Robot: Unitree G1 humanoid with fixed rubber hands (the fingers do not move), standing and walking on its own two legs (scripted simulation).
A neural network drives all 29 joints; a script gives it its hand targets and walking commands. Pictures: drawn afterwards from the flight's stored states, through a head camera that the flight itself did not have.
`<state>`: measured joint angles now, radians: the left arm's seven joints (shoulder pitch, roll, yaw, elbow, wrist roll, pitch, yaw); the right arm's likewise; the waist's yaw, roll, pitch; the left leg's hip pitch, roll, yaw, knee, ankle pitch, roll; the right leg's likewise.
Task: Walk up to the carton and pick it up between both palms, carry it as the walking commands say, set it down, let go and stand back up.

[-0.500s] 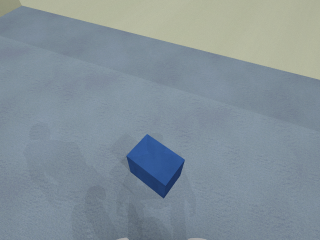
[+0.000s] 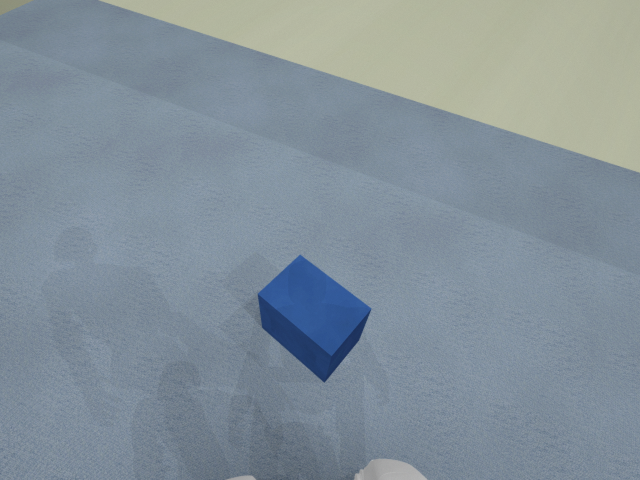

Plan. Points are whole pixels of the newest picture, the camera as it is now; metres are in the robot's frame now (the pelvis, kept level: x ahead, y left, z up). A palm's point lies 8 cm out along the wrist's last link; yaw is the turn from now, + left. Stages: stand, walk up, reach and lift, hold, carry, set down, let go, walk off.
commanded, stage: walk up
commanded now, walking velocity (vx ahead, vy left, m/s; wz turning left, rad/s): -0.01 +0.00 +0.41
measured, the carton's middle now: (312, 319) +0.58 -0.01 -0.65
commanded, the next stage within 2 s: none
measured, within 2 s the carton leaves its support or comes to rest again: neither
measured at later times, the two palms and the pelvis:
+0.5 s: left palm out of the picture -0.07 +0.23 -0.16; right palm out of the picture +0.01 -0.23 -0.13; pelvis -0.05 +0.01 +0.00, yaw +2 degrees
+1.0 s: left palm out of the picture -0.09 +0.19 -0.13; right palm out of the picture -0.07 -0.26 -0.15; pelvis -0.10 -0.03 +0.00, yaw +4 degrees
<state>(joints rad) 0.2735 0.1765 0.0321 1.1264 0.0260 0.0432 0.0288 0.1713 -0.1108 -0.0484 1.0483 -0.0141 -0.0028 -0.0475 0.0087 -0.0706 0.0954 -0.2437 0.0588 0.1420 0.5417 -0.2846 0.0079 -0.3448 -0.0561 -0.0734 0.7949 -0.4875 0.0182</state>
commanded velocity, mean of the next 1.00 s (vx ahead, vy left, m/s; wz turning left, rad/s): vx -0.01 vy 0.01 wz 0.00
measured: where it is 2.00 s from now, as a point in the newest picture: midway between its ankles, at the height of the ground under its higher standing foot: outside the picture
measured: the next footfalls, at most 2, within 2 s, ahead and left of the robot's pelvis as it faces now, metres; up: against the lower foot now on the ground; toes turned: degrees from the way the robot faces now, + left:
right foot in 0.10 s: +0.02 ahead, -0.12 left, +0.00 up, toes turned -3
left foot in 0.40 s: -0.02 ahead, +0.11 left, +0.00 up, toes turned +9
